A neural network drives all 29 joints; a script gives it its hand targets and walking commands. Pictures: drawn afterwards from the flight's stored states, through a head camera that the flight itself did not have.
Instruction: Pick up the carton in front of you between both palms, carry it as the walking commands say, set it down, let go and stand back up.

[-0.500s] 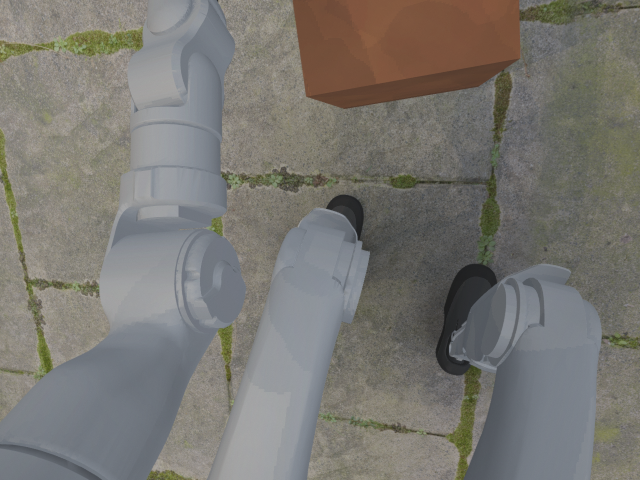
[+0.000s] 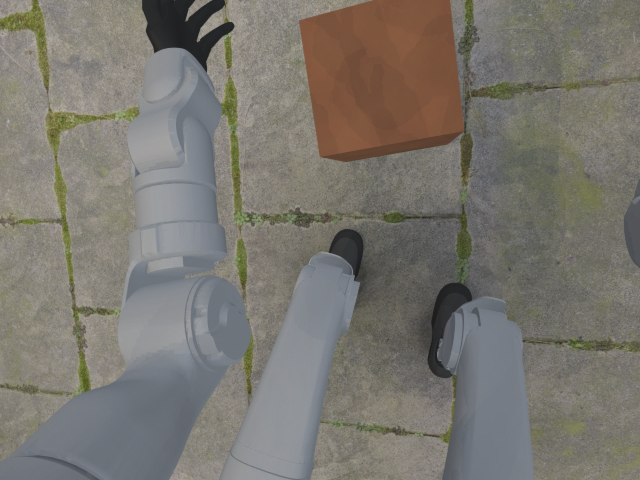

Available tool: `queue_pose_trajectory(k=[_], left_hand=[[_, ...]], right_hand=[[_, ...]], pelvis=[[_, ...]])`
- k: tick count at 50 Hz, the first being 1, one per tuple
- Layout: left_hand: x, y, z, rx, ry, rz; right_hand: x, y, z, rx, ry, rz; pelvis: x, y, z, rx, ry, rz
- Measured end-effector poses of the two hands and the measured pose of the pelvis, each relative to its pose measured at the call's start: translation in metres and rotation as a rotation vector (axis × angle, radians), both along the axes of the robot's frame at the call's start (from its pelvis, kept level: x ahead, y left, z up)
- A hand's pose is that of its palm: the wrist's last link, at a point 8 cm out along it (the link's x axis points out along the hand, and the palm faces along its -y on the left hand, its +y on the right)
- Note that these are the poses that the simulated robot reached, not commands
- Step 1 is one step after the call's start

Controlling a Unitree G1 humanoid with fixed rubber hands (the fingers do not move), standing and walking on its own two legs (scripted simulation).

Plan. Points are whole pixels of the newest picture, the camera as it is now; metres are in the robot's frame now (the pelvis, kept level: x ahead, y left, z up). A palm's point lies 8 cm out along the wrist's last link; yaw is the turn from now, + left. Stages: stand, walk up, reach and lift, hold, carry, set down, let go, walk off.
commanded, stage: set down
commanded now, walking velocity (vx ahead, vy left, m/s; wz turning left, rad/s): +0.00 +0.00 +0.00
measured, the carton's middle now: (384, 92) +0.53 +0.11 -0.46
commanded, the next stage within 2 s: let go in 0.08 s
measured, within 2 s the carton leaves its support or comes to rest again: neither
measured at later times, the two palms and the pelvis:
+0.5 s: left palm (104, 125) +0.40 +0.24 +0.02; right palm out of the picture +0.49 -0.13 +0.01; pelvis +0.03 +0.02 +0.11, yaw -5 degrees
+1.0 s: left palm out of the picture +0.26 +0.25 +0.11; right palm out of the picture +0.36 -0.18 +0.09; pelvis +0.09 +0.02 +0.18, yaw +0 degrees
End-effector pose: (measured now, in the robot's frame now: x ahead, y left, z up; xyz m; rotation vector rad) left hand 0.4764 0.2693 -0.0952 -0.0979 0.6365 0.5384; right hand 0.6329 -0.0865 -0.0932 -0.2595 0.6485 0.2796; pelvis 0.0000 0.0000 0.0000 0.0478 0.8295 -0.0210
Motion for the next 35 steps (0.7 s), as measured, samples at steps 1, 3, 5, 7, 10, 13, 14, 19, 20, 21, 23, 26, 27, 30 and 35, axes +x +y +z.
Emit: queue_pose_trajectory(k=[1,3,5,7,10,13,14,19,20,21,23,26,27,30,35], left_hand=[[0.0,0.0,0.006,0.0,0.0,0.0],[-0.002,0.0,0.018,0.0,0.001,0.0],[-0.003,0.0,0.028,0.0,0.005,-0.002],[-0.005,-0.002,0.038,0.003,0.009,-0.009],[-0.008,-0.006,0.049,0.011,0.016,-0.037],[-0.016,-0.014,0.059,0.023,0.03,-0.092],[-0.02,-0.017,0.062,0.027,0.037,-0.116],[-0.045,-0.028,0.082,0.044,0.08,-0.258],[-0.051,-0.029,0.088,0.046,0.09,-0.287],[-0.056,-0.029,0.093,0.048,0.099,-0.316],[-0.068,-0.028,0.105,0.053,0.118,-0.371],[-0.086,-0.023,0.124,0.062,0.142,-0.439],[-0.093,-0.021,0.129,0.063,0.149,-0.456],[-0.115,-0.013,0.144,0.064,0.166,-0.494],[-0.155,-0.003,0.164,0.055,0.181,-0.521]], right_hand=[[0.0,0.0,0.007,0.0,0.001,0.0],[0.0,-0.002,0.02,0.001,0.006,-0.001],[-0.001,-0.003,0.031,0.004,0.013,-0.003],[-0.002,-0.004,0.041,0.007,0.019,-0.008],[-0.009,-0.008,0.053,0.01,0.022,-0.023],[-0.024,-0.014,0.06,0.006,0.019,-0.055],[-0.031,-0.017,0.062,0.003,0.016,-0.072],[-0.081,-0.035,0.074,-0.017,0.005,-0.2],[-0.092,-0.038,0.078,-0.022,0.004,-0.228],[-0.103,-0.041,0.082,-0.026,0.003,-0.255],[-0.126,-0.045,0.092,-0.034,-0.001,-0.301],[-0.156,-0.049,0.108,-0.047,-0.006,-0.352],[-0.165,-0.051,0.113,-0.051,-0.006,-0.364],[-0.189,-0.054,0.127,-0.059,-0.001,-0.385],[-0.217,-0.058,0.146,-0.065,0.009,-0.375]], pelvis=[[0.001,0.0,0.006,-0.001,-0.002,0.0],[0.003,0.0,0.017,-0.004,-0.008,-0.001],[0.004,0.0,0.027,-0.006,-0.012,-0.002],[0.006,0.0,0.037,-0.009,-0.016,-0.003],[0.009,0.001,0.051,-0.016,-0.02,-0.004],[0.013,0.004,0.064,-0.024,-0.024,-0.007],[0.015,0.005,0.068,-0.027,-0.026,-0.009],[0.023,0.012,0.088,-0.039,-0.055,-0.025],[0.024,0.014,0.093,-0.041,-0.067,-0.028],[0.026,0.015,0.097,-0.042,-0.082,-0.032],[0.028,0.018,0.106,-0.046,-0.12,-0.036],[0.032,0.023,0.119,-0.053,-0.19,-0.039],[0.033,0.024,0.123,-0.056,-0.215,-0.039],[0.038,0.027,0.134,-0.062,-0.288,-0.034],[0.051,0.031,0.15,-0.067,-0.4,-0.014]])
